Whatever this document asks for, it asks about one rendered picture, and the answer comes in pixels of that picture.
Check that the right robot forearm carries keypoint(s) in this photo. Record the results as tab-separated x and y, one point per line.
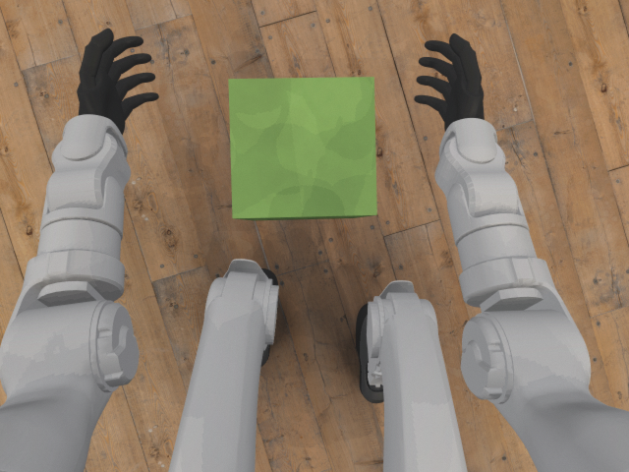
501	271

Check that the robot right shin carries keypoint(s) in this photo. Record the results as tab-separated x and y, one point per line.
374	369

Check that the left robot hand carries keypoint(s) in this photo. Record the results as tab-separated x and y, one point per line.
100	92

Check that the carton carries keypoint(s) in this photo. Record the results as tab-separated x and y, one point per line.
302	148

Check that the right robot hand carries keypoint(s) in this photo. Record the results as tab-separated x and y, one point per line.
464	94

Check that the robot left upper arm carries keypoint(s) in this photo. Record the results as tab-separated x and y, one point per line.
60	366

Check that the robot right upper arm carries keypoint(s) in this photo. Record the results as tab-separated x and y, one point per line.
533	366

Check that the left robot forearm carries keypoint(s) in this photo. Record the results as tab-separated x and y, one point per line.
78	256

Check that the left robot foot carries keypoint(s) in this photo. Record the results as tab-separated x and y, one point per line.
272	276

